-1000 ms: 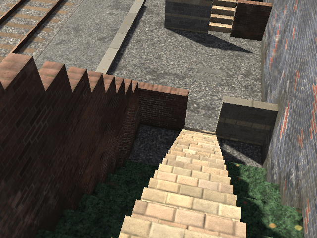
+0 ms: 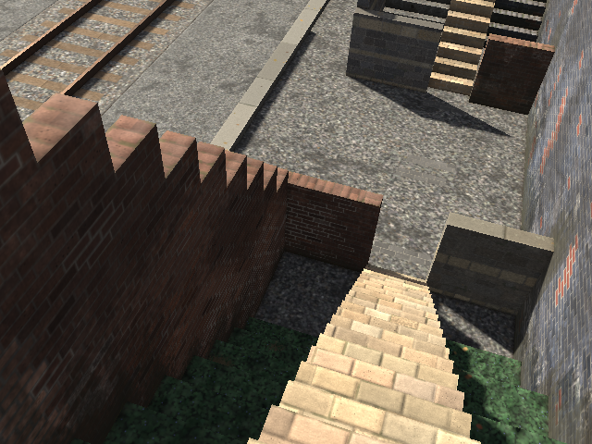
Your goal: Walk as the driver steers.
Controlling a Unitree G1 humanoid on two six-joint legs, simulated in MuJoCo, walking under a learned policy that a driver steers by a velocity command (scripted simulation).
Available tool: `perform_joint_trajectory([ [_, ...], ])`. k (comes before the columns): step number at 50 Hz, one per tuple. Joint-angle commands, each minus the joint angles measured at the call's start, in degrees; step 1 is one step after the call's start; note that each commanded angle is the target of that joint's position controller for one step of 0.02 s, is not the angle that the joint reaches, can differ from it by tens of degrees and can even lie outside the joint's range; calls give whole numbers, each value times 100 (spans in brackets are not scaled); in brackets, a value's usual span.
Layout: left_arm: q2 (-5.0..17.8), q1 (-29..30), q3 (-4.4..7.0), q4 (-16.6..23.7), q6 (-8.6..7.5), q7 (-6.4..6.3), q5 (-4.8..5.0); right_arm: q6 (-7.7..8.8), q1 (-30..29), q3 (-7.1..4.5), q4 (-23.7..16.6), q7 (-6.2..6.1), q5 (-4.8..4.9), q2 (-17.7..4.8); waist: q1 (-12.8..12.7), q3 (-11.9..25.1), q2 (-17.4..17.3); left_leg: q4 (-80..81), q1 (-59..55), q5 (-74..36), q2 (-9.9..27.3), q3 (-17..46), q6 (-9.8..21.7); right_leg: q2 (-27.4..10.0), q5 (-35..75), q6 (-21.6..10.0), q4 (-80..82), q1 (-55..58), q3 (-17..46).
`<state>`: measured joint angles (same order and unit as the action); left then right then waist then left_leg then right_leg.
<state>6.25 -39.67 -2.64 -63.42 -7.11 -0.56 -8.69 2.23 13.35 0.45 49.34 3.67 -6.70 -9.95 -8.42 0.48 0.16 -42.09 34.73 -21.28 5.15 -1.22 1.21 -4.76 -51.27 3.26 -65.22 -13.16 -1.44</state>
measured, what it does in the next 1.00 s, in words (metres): goes down: left foot 0.22 m lower, then right foot 0.21 m lower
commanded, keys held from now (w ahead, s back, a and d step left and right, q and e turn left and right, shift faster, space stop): w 1.00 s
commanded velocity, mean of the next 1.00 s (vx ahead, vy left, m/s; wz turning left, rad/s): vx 0.49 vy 0.00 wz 0.00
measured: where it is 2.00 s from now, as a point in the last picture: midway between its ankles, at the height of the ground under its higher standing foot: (361, 434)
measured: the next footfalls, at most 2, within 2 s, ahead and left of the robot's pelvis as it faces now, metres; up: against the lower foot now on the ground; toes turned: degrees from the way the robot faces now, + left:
left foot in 0.06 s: +0.16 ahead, +0.14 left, -0.22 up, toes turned +3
right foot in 0.72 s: +0.35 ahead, -0.13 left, -0.43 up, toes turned -1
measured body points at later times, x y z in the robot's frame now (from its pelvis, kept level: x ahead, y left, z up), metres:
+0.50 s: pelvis +0.15 +0.05 -0.17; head +0.12 +0.06 +0.28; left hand +0.37 +0.26 -0.27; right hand +0.08 -0.17 -0.32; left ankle +0.12 +0.14 -0.84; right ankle +0.36 -0.12 -0.78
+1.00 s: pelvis +0.37 -0.05 -0.38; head +0.35 -0.06 +0.07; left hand +0.21 +0.17 -0.51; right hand +0.44 -0.29 -0.53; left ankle +0.50 +0.10 -0.97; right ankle +0.31 -0.12 -1.06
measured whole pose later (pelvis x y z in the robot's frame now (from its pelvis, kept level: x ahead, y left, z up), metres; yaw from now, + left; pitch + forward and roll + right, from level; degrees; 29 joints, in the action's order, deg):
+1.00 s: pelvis +0.37 -0.05 -0.38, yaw +1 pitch -3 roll +1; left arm 10.5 -35.9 -1.2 -67.0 -3.5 0.6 1.2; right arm -3.9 14.7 -1.6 55.2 0.0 -2.4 -12.2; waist -1.8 0.7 -1.4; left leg -78.3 49.8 -4.3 -1.8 3.8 1.6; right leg 2.0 -36.0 -4.0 -54.4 -15.9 -3.1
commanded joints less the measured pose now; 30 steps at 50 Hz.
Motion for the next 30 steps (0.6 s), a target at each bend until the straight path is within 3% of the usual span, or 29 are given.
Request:
perform_joint_trajectory([
  [1,1543,677,541,315,284,-88,952,-126,593,-368,-19,-188,1208,-804,729,-921,-213,2765,-2096,-1498,356,345,-79,-507,1473,-736,339,-1192,264],
  [2,1816,644,645,182,588,-207,964,-152,1732,-419,268,-267,1172,-887,1114,-234,433,2569,-3370,-287,480,555,-11,-466,2844,-934,-1169,-1272,512],
  [3,1767,608,745,69,639,-238,954,-87,2640,-488,607,-273,902,-1033,1579,147,94,2577,-3870,231,471,478,-16,-106,2606,-916,-3051,-1279,330],
  [4,1174,374,723,34,675,-204,1025,-123,2616,-407,729,-267,856,-1166,1516,223,-1105,1837,-4043,-658,544,333,-190,752,-247,-752,-5535,-2006,-27],
  [5,436,-200,619,381,681,-108,1058,-80,2583,-239,946,-95,765,-1289,426,100,-2536,-1075,-4964,-4675,878,373,-350,902,-844,-714,-6291,-4531,249],
  [6,649,284,569,547,682,-229,1061,-149,3116,-370,992,-47,1027,-1456,1044,812,-2340,-537,-4959,-3071,1137,883,-553,614,-99,-749,-5540,-4798,452],
  [7,478,794,483,808,743,-276,1085,-148,2819,-525,939,-106,874,-1926,1129,1079,-2501,771,-4271,884,1897,2479,534,598,885,-767,-5772,-5181,388],
  [8,791,1489,557,746,857,-319,858,-176,2100,-381,725,-156,789,-1190,1133,547,-1535,1671,-3312,3539,1618,3020,609,379,1719,-631,-5633,-5283,166],
  [9,797,1680,564,929,915,-263,853,-104,1846,-341,666,-180,686,-1360,981,256,-1970,1774,-2652,4050,1971,3748,1205,364,1767,-555,-5364,-5303,382],
  [10,776,2041,550,907,897,-272,786,25,1528,-158,644,-148,464,-811,814,-373,-922,1465,-1730,4047,1741,3088,1254,226,3451,-403,-3827,-5245,985],
  [12,509,2274,496,919,1005,-205,799,154,1449,2,640,-232,424,-536,635,-736,-554,1557,-388,4561,1402,2876,1276,504,4494,-149,-2907,-4618,855],
  [13,265,2288,411,1023,1044,-122,691,196,1071,58,608,-322,564,-516,345,-642,-466,1490,-42,4753,1248,2677,1157,440,5274,16,-2098,-4171,864],
  [14,386,2254,455,952,1139,-87,630,166,941,64,491,-319,520,-614,327,-512,-331,1404,-72,4693,1047,2566,1010,442,5550,25,-1609,-3827,697],
  [15,571,2145,540,786,1227,-95,653,189,1114,16,514,-279,469,-920,375,-149,-574,1344,-35,4441,1062,2636,991,682,5929,-23,-2379,-3395,600],
  [16,756,2506,566,938,1268,-100,664,182,1044,-10,449,-242,526,-1024,460,-373,-652,1376,-156,4551,1084,2655,913,764,5649,-26,-2348,-3706,755],
  [17,995,3121,645,1142,1260,-94,646,212,1407,-33,485,-211,598,-904,774,-696,-465,1254,-644,5007,909,2518,817,947,6020,-128,-1772,-4438,1008],
  [18,914,3759,659,1423,1217,-64,610,235,1807,16,695,-290,664,-691,1034,-871,-575,891,-1412,5425,827,2620,904,1018,6029,-127,-1407,-5334,1448],
  [19,925,4107,675,1622,1185,-63,609,216,2063,9,777,-327,659,-652,1207,-895,-565,716,-1869,5411,866,2703,938,1126,5997,-107,-1112,-5761,1700],
  [20,939,4227,713,1666,1114,-46,642,193,2203,-30,796,-351,555,-724,1237,-844,-552,628,-2167,5245,960,2724,1003,1148,6058,-118,-809,-5871,1885],
  [21,912,4240,722,1715,1080,25,701,175,2147,-59,749,-385,524,-722,1164,-813,-294,570,-1839,5540,913,2495,1004,1181,6539,-94,-369,-5442,1727],
  [23,867,4248,723,1739,1066,149,684,203,1640,-55,585,-387,624,-728,946,-655,-255,508,-1120,5740,913,2432,1025,1011,7406,-52,137,-4189,1566],
  [25,886,4424,731,1831,1103,214,700,268,1265,-118,437,-348,661,-853,938,-891,-410,481,-668,6009,836,2310,980,883,7739,-89,601,-3644,1426],
  [26,869,4353,718,1893,1028,223,688,326,1022,-168,328,-335,743,-938,853,-937,-546,481,-303,6005,772,2096,997,755,8163,-110,1005,-2927,1267],
  [27,892,4275,710,1768,989,215,696,311,958,-170,312,-341,705,-923,939,-714,-529,304,-160,6178,637,1824,922,709,8405,-95,1399,-2246,1033],
  [28,895,4309,692,1787,954,240,770,301,871,-203,266,-330,670,-940,969,-833,-543,201,30,6078,490,1403,825,618,8408,-118,2066,-1657,632],
  [29,853,4363,668,1737,901,313,816,267,1075,-247,307,-357,587,-983,1165,-801,-467,23,36,6277,454,1249,778,475,8620,-149,2405,-1209,392],
  [30,799,4491,642,1761,915,336,871,198,1144,-254,348,-393,487,-997,1320,-831,-608,-207,-339,6212,469,1305,835,270,8348,-205,2784,-1257,435],
])
Over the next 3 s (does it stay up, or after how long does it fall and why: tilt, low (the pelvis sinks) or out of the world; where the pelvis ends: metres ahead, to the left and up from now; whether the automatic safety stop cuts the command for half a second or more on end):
stays up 1.54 -0.40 -1.55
